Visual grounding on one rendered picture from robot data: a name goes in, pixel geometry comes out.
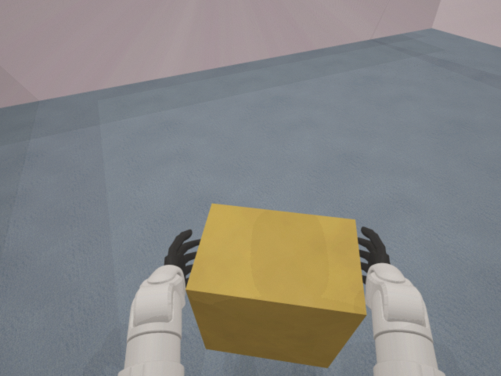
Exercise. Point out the carton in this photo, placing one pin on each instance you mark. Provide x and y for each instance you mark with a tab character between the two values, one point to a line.
277	285

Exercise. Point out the right robot hand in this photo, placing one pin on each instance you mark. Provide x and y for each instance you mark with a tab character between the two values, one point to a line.
377	252

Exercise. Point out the robot right forearm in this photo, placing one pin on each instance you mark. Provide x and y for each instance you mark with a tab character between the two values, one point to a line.
401	328

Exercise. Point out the robot left forearm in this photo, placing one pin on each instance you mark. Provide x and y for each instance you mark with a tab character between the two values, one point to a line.
155	325

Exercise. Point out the left robot hand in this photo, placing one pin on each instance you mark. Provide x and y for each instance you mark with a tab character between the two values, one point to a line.
177	250

